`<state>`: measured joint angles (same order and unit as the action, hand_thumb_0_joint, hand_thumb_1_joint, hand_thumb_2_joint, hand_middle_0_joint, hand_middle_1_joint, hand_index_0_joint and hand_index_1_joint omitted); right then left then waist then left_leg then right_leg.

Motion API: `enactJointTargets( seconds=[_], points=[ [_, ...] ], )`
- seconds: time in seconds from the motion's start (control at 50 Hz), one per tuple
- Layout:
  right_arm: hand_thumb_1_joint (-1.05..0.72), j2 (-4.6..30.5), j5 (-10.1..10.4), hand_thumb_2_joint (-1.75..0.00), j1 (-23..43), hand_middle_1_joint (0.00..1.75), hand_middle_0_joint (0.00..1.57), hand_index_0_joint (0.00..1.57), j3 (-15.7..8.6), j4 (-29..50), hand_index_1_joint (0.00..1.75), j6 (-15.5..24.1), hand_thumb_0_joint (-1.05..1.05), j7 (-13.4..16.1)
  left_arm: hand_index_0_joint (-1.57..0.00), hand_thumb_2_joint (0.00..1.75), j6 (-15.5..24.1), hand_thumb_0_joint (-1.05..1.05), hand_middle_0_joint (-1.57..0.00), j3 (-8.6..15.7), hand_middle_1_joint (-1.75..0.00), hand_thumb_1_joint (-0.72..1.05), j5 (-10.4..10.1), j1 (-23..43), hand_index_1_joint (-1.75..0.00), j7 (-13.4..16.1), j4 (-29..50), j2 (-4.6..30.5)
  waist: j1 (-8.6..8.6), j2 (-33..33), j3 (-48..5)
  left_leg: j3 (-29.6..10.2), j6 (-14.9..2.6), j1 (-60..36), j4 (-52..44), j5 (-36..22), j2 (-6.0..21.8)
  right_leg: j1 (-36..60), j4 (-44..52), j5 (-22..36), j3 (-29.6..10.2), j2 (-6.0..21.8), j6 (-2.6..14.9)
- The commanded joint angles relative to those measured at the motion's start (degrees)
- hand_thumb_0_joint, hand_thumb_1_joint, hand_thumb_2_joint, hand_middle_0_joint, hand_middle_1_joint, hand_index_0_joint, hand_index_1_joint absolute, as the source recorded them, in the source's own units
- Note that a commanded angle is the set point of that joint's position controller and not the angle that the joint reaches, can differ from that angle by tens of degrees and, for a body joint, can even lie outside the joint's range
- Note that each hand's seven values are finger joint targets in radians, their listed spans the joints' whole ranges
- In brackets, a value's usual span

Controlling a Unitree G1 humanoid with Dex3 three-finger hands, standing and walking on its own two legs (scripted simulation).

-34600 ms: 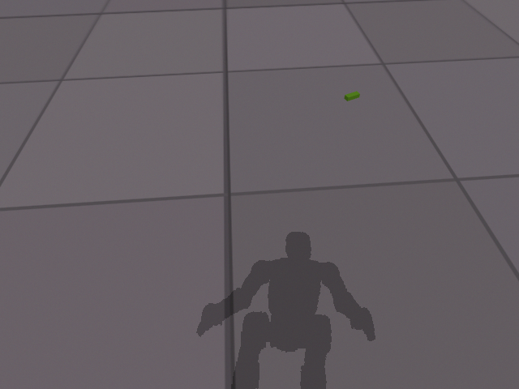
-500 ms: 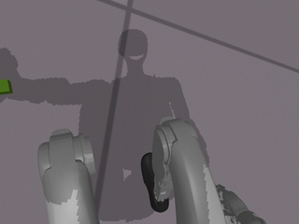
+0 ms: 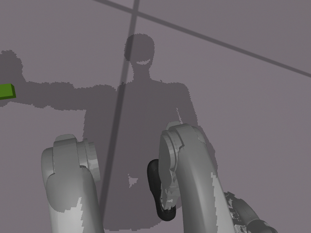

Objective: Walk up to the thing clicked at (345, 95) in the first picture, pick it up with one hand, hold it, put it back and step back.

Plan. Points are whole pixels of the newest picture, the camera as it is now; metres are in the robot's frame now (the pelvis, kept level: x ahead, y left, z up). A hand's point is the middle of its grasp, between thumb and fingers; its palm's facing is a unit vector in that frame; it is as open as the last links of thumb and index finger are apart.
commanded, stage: rise first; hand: left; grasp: from above
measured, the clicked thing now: out of the picture +0.44 +0.39 -0.30
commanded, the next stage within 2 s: none
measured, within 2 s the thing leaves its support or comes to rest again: neither
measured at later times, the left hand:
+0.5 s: hand out of the picture +0.40 +0.41 -0.17, palm faces -0.43 -0.14 -0.89, open 13.2 cm
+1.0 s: hand out of the picture +0.40 +0.41 -0.17, palm faces -0.43 -0.14 -0.89, open 13.1 cm
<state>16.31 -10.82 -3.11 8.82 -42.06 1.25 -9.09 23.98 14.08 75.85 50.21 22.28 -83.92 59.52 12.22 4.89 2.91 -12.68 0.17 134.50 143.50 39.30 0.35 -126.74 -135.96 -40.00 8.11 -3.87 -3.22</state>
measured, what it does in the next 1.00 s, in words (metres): stands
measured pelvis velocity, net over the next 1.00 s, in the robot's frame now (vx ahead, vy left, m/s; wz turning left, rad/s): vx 0.00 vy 0.00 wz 0.00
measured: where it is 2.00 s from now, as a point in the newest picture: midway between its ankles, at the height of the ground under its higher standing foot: (127, 209)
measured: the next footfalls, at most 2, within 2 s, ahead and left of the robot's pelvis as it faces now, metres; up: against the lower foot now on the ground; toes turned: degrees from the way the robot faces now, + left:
none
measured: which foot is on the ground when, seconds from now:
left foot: down 0.00-1.00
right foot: down 0.00-1.00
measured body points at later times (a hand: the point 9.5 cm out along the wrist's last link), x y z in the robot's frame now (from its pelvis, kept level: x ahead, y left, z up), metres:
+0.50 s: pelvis +0.00 +0.00 +0.00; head +0.24 +0.12 +0.36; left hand +0.42 +0.42 -0.12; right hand +0.10 -0.27 -0.09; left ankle +0.07 +0.13 -0.28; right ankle +0.11 -0.12 -0.28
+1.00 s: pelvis +0.00 +0.00 +0.00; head +0.24 +0.12 +0.36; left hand +0.42 +0.42 -0.12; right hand +0.10 -0.27 -0.09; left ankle +0.07 +0.13 -0.28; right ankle +0.11 -0.12 -0.28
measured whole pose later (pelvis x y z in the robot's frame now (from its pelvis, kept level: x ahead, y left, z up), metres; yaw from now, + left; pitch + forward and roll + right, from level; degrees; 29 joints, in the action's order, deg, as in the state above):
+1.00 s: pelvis +0.00 +0.00 +0.00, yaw +0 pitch +29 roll -12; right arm 16.5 -10.4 -3.6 9.1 -41.7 1.6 -9.0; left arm 24.3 14.1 76.1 51.0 21.9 -84.0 59.9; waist 12.6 4.8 3.2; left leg -12.7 0.3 134.7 143.5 39.1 0.1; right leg -127.0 -136.1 -39.9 8.1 -3.7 -3.2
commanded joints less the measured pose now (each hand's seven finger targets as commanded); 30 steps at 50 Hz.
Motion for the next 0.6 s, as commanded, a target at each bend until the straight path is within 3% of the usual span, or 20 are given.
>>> enactJointTargets(
  seconds=[0.0, 0.3, 0.34, 0.44, 0.48, 0.58],
  points=[
    [-0.90, 16.45, -0.32, -0.90, -10.49, 0.30, 0.20, 0.20, -4.72, 0.29, 0.30, -0.19, 0.00, 0.70, -0.22, 0.88, 0.01, 0.00, -0.23, 2.50, -0.85, -0.38, -1.25, 13.30, -0.86, 2.12, 8.37, 18.65, 0.03, -25.34, -37.34, 5.60, -1.36, -32.99, -15.70, -11.13, 0.79, 13.53, 11.88, 12.25, 4.54, -1.14, 4.48],
    [-0.90, 16.33, 0.20, -0.90, -10.27, 0.30, 0.20, 0.20, -4.96, 0.18, 0.30, 0.18, 0.00, 0.73, -0.22, 0.90, -0.39, 0.00, -0.24, 2.42, -0.83, -0.39, -1.30, 11.95, -0.85, 1.93, 8.00, 18.05, -0.52, -25.89, -37.53, 5.72, -1.22, -33.35, -15.84, -11.52, 0.74, 12.71, 11.64, 12.22, 4.51, -1.06, 4.64],
    [-0.90, 16.37, 0.19, -0.90, -10.73, 0.30, 0.20, 0.20, -5.15, 0.47, 0.30, 0.26, 0.00, 0.74, -0.23, 0.88, -0.26, 0.00, -0.24, 2.58, -0.84, -0.37, -1.91, 13.37, -0.85, 1.91, 8.94, 18.30, 0.09, -24.99, -37.69, 5.84, -1.45, -32.47, -15.25, -11.55, 0.64, 13.46, 11.91, 12.73, 4.31, -0.94, 4.59],
    [-0.90, 16.30, 0.28, -0.90, -10.68, 0.30, 0.20, 0.20, -5.18, 0.43, 0.30, 0.19, 0.00, 0.64, -0.23, 0.88, -0.24, 0.00, -0.24, 3.38, -0.84, -0.37, -1.90, 12.29, -0.85, 1.83, 9.54, 19.25, -0.94, -25.55, -39.27, 6.17, -1.35, -33.13, -15.44, -12.37, 0.66, 14.70, 12.21, 13.26, 4.11, -1.06, 4.61],
    [-0.89, 16.30, 0.29, -0.90, -10.90, 0.30, 0.20, 0.20, -5.21, 0.27, 0.30, 0.08, 0.00, 0.63, -0.23, 0.88, -0.17, 0.00, -0.24, 2.93, -0.84, -0.37, -2.19, 13.54, -0.85, 1.78, 10.06, 18.76, -0.18, -24.49, -39.02, 6.26, -1.55, -32.05, -15.00, -12.23, 0.62, 14.53, 12.19, 13.42, 4.07, -1.10, 4.57],
    [-0.89, 16.33, 0.44, -0.90, -10.87, 0.30, 0.20, 0.20, -5.00, 0.39, 0.30, 0.07, 0.00, 0.72, -0.22, 0.89, -0.35, 0.00, -0.23, 2.44, -0.84, -0.38, -2.08, 13.53, -0.85, 1.23, 9.12, 18.30, -0.08, -24.72, -37.59, 5.93, -1.37, -31.72, -15.58, -11.29, 0.61, 13.75, 12.15, 12.47, 4.29, -0.99, 4.73]
  ],
)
